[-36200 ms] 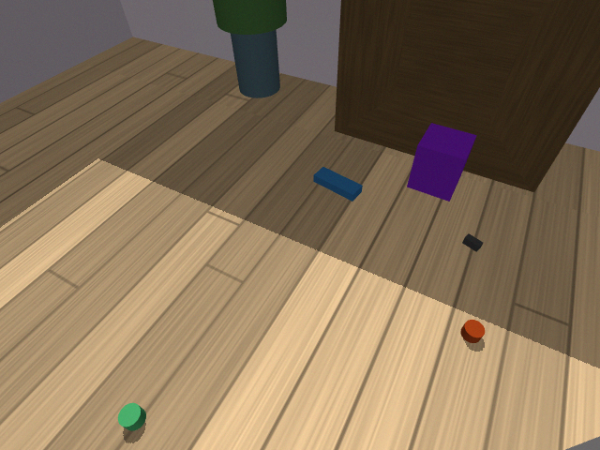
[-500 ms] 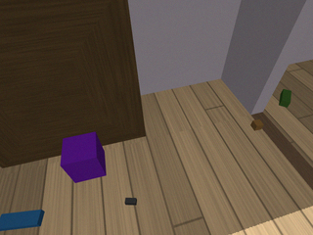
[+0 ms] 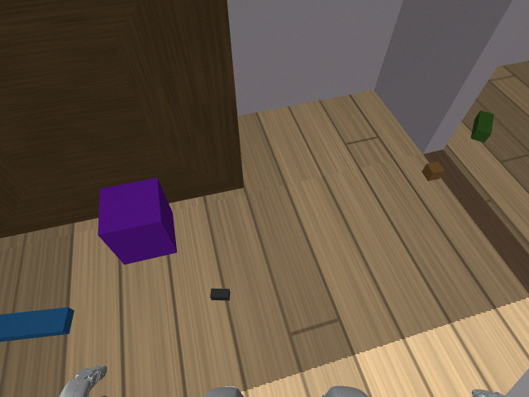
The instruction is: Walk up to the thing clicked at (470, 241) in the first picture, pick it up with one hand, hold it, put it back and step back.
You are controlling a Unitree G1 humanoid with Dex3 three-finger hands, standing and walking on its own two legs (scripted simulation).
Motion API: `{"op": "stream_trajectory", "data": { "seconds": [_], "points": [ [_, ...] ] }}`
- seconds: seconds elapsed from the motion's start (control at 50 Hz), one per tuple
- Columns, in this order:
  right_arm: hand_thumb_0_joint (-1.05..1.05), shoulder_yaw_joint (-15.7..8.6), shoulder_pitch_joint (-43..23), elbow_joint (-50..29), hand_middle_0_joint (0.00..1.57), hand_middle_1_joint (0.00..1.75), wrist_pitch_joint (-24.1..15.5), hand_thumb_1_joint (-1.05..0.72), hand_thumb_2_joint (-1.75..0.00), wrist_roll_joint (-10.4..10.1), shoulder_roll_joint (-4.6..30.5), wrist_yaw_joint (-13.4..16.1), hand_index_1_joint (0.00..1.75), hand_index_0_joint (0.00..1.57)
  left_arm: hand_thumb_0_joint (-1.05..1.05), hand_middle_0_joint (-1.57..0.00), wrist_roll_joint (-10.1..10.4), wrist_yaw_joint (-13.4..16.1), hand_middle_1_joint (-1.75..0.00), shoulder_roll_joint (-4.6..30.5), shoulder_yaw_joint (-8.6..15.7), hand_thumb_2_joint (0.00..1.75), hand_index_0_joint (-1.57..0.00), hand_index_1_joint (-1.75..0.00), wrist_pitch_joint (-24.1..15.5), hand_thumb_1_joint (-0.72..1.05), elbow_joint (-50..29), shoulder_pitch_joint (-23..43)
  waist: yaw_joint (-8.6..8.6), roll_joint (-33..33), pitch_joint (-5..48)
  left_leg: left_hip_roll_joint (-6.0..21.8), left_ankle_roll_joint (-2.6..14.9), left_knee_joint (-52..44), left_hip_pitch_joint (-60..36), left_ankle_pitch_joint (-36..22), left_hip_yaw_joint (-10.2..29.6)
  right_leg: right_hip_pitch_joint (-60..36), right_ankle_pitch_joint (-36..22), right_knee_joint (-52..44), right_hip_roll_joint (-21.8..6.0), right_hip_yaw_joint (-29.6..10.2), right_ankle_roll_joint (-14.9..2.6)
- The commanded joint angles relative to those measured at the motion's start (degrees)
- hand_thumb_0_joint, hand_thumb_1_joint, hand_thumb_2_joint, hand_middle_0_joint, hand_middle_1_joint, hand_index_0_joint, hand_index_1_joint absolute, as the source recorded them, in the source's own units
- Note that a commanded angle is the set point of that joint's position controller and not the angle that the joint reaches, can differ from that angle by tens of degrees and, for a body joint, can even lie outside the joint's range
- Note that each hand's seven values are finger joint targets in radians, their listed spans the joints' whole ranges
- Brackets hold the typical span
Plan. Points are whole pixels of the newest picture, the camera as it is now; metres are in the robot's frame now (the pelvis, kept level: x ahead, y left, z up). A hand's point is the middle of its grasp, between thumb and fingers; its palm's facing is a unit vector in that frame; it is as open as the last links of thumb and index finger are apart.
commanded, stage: step back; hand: left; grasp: from above
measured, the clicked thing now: (220, 294) +0.51 +0.18 -0.74
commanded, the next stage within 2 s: none
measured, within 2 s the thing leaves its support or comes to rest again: neither
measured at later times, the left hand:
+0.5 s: hand out of the picture +0.00 +0.27 -0.14, palm faces -0.11 -0.91 -0.40, open 7.4 cm
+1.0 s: hand out of the picture -0.15 +0.31 -0.15, palm faces -0.03 -0.93 -0.38, open 7.4 cm
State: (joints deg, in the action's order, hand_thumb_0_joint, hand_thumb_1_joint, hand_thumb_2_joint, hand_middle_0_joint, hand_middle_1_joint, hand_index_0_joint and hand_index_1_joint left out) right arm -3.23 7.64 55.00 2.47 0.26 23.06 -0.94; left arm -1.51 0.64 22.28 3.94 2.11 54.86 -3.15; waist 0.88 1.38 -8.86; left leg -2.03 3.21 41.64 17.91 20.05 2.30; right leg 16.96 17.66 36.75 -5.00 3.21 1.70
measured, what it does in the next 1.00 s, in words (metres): walks backwards: right foot, then left foot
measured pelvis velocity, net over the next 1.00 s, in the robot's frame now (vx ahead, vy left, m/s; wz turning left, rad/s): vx -0.25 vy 0.04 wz -0.06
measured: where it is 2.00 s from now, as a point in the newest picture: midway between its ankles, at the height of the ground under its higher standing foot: outside the picture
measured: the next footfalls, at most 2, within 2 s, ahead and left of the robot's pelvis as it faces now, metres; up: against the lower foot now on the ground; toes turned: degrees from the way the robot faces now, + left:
right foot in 0.42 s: -0.08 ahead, -0.11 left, +0.00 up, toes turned -3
left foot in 0.76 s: -0.14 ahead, +0.14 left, +0.00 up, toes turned -4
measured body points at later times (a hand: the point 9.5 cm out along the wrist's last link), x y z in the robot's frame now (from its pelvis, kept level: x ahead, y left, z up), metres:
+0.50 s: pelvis -0.11 +0.01 -0.01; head -0.06 -0.01 +0.44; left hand +0.01 +0.31 -0.12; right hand -0.03 -0.31 -0.13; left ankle -0.02 +0.12 -0.70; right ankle -0.12 -0.11 -0.72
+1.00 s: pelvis -0.25 +0.04 +0.01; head -0.19 +0.06 +0.45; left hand -0.15 +0.36 -0.12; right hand -0.11 -0.26 -0.09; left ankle -0.18 +0.14 -0.72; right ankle -0.30 -0.11 -0.63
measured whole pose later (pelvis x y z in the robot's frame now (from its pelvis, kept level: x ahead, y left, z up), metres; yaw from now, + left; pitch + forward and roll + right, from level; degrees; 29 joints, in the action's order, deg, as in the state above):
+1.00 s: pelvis -0.25 +0.04 +0.01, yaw -4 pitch -2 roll -1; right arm -1.3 4.9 46.7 0.6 1.6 19.5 0.4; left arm -0.9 0.7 23.4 5.3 3.3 46.8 -11.4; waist -1.8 1.8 -9.1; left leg 0.6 1.8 33.4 19.0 12.7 0.9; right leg 25.7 28.4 69.4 5.9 -8.1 1.2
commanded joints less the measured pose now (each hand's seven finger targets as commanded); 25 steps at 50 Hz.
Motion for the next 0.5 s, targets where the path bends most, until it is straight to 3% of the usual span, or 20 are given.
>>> {"op": "stream_trajectory", "data": {
  "seconds": [0.0, 0.02, 0.04, 0.06, 0.08, 0.1, 0.12, 0.16, 0.2, 0.28, 0.34, 0.38, 0.4, 0.42, 0.44, 0.46, 0.48],
  "points": [
    [0.0, -4.4, 3.6, -4.3, 0.2, 0.3, -2.0, -0.9, -0.9, 2.8, 15.7, 0.8, 0.3, 0.2, 0.0, -0.2, 1.5, 1.0, -0.3, 7.5, 2.0, 0.9, -0.2, -0.3, 0.0, 0.9, -8.1, 0.9, -0.21, -15.8, 8.4, 16.9, 5.37, -20.0, -8.7, -39.9, 22.2, 9.5, 13.3, 17.1, 8.7, -4.2, -3.56],
    [0.0, -4.9, 4.2, -4.9, 0.2, 0.3, -2.2, -0.9, -0.9, 1.7, 19.0, 0.9, 0.3, 0.2, 0.0, -0.2, 1.1, 1.7, -0.3, 9.2, 2.5, 0.9, -0.2, -0.3, 0.5, 0.9, -7.9, 0.6, 1.39, -13.5, 11.7, 21.6, 11.36, -19.0, -7.0, -44.4, 25.4, 7.6, 23.3, 24.3, 10.5, -11.5, -3.51],
    [0.0, -4.9, 2.7, -5.4, 0.2, 0.3, -2.3, -0.9, -0.9, 1.4, 18.1, 1.2, 0.3, 0.2, 0.0, -0.2, 1.0, 2.1, -0.3, 9.8, 2.4, 0.9, -0.2, -0.3, 0.5, 0.9, -7.1, 1.2, 1.43, -11.6, 13.4, 22.2, 12.86, -18.7, -8.7, -42.3, 26.5, 8.7, 22.4, 29.1, 10.7, -14.4, -3.87],
    [0.0, -4.3, 0.9, -6.2, 0.2, 0.3, -2.4, -0.9, -0.9, 1.0, 16.1, 1.7, 0.3, 0.2, 0.0, -0.2, 1.2, 2.2, -0.3, 10.1, 2.5, 0.9, -0.2, -0.3, 0.4, 0.9, -7.2, 0.7, 0.76, -9.0, 14.2, 20.3, 12.15, -16.3, -10.3, -42.2, 21.9, 10.5, 19.6, 31.7, 9.9, -15.6, -3.91],
    [0.0, -3.8, -1.5, -6.7, 0.2, 0.3, -2.3, -0.9, -0.9, 1.3, 14.0, 2.3, 0.3, 0.2, 0.0, -0.2, 1.6, 2.2, -0.3, 10.0, 2.5, 0.9, -0.2, -0.3, 0.4, 0.9, -6.5, -1.2, -1.09, -8.7, 13.5, 17.8, 11.18, -14.7, -11.3, -40.9, 17.3, 12.1, 16.3, 33.9, 9.3, -15.4, -3.73],
    [0.0, -3.5, -1.4, -7.4, 0.2, 0.3, -2.3, -0.9, -0.9, 1.3, 12.9, 2.6, 0.3, 0.2, 0.0, -0.2, 1.7, 1.9, -0.3, 10.5, 2.6, 0.9, -0.2, -0.3, 0.4, 0.9, -6.4, -3.2, -1.67, -9.2, 13.2, 16.6, 10.58, -14.2, -11.5, -40.0, 14.8, 11.9, 13.6, 34.8, 9.3, -14.3, -3.32],
    [0.0, -3.3, -0.7, -7.7, 0.2, 0.3, -2.3, -0.9, -0.9, 1.2, 12.1, 2.9, 0.3, 0.2, 0.0, -0.2, 1.6, 1.8, -0.3, 10.5, 2.8, 0.9, -0.2, -0.3, 0.3, 0.9, -6.5, -4.4, -1.49, -9.2, 14.1, 17.1, 11.29, -13.3, -14.4, -40.3, 14.9, 12.7, 12.9, 34.1, 8.8, -13.5, -2.74],
    [0.0, -3.3, 2.0, -8.0, 0.2, 0.3, -2.3, -0.9, -0.9, 1.2, 11.2, 3.0, 0.3, 0.2, 0.0, -0.2, 1.1, 1.5, -0.3, 10.5, 2.9, 0.9, -0.2, -0.3, 0.1, 0.9, -8.0, -3.0, 0.22, -7.2, 13.6, 16.1, 11.09, -12.7, -16.5, -41.2, 13.4, 12.9, 13.5, 31.5, 9.2, -12.9, -1.45],
    [0.0, -3.4, 3.7, -7.9, 0.2, 0.3, -2.3, -0.9, -0.9, 1.2, 11.6, 3.1, 0.3, 0.2, 0.0, -0.2, 1.1, 1.3, -0.3, 9.8, 3.0, 0.9, -0.2, -0.3, -0.1, 0.9, -9.1, -2.2, 1.6, -8.1, 12.2, 17.1, 11.81, -12.6, -18.0, -41.2, 13.7, 13.1, 13.9, 26.3, 8.5, -12.1, -0.82],
    [0.0, -3.6, 2.8, -9.5, 0.2, 0.3, -2.1, -0.9, -0.9, 1.2, 13.0, 3.0, 0.3, 0.2, 0.0, -0.2, 0.9, 0.9, -0.3, 9.6, 3.4, 0.9, -0.2, -0.3, -0.4, 0.9, -9.4, -4.4, 1.73, -8.7, 12.6, 17.7, 12.09, -13.3, -15.1, -34.2, 12.9, 8.6, 12.3, 16.5, 7.4, -8.7, -0.86],
    [0.0, -3.5, 0.3, -10.3, 0.2, 0.3, -1.7, -0.9, -0.9, 0.9, 13.8, 2.7, 0.3, 0.2, 0.0, -0.2, 0.6, 0.3, -0.3, 9.3, 3.8, 0.9, -0.2, -0.3, -0.7, 0.9, -8.0, -8.3, 0.14, -9.7, 14.3, 16.3, 9.78, -12.6, -9.3, -23.0, 11.7, 0.6, 7.4, 3.6, 5.8, -5.2, -2.0],
    [0.0, -3.2, -2.1, -10.7, 0.2, 0.3, -1.2, -0.9, -0.9, 0.4, 13.7, 2.4, 0.3, 0.2, 0.0, -0.2, 0.4, 0.0, -0.3, 8.5, 3.9, 0.9, -0.2, -0.3, -1.1, 0.9, -5.6, -14.2, -2.79, -9.5, 14.5, 13.9, 6.28, -9.8, -1.9, -16.3, 8.6, -8.7, -3.2, -9.4, 5.9, -2.9, -3.72],
    [0.0, -2.6, -1.0, -10.5, 0.2, 0.3, -1.1, -0.9, -0.9, -0.1, 11.9, 2.3, 0.3, 0.2, 0.0, -0.2, -0.5, 0.1, -0.3, 10.8, 4.3, 0.9, -0.2, -0.3, -1.5, 0.9, -6.3, -14.0, -2.42, -5.0, 13.9, 11.0, 2.78, -7.0, 4.6, -9.8, 6.7, -11.3, -2.9, -12.0, 2.0, -9.6, -5.38],
    [0.0, -2.0, -1.6, -11.5, 0.2, 0.3, -1.1, -0.9, -0.9, -0.6, 9.4, 2.0, 0.3, 0.2, 0.0, -0.2, -0.7, 0.0, -0.3, 15.7, 5.6, 0.9, -0.2, -0.3, -1.8, 0.9, -7.9, -11.3, -1.79, 8.0, 10.3, 1.5, -1.55, 2.5, 14.3, 3.2, 1.5, -9.8, -2.3, -15.7, -8.3, -26.1, -11.23],
    [0.0, -2.6, -3.7, -11.1, 0.2, 0.3, -0.9, -0.9, -0.9, -0.3, 9.9, 2.7, 0.3, 0.2, 0.0, -0.2, -0.6, 0.0, -0.3, 20.8, 6.5, 0.9, -0.2, -0.3, -1.7, 0.9, -10.0, -8.2, -4.27, 15.6, 7.8, -3.1, -3.02, 17.7, 11.7, 15.5, 2.2, 1.5, -5.8, -19.9, -19.1, -36.8, -20.38],
    [0.0, -3.0, -2.0, -10.0, 0.2, 0.3, -0.6, -0.9, -0.9, -0.1, 11.3, 2.8, 0.3, 0.2, 0.0, -0.2, -0.6, 0.3, -0.3, 18.3, 6.1, 0.9, -0.2, -0.3, -2.1, 0.9, -11.8, -4.9, -2.67, 11.0, 6.1, -2.5, -3.33, 26.1, 9.9, 14.3, 8.1, 4.5, -10.7, -19.3, -19.2, -35.8, -20.69],
    [0.0, -2.7, 0.5, -8.8, 0.2, 0.3, -0.7, -0.9, -0.9, -0.6, 10.9, 2.6, 0.3, 0.2, 0.0, -0.2, 0.0, 0.6, -0.3, 14.5, 5.1, 0.9, -0.2, -0.3, -2.2, 0.9, -12.4, -2.1, -0.68, 4.8, 5.7, -4.3, -2.96, 27.7, 10.3, 10.7, 9.7, 2.3, -19.2, -15.6, -13.5, -25.9, -17.52]
  ]
}}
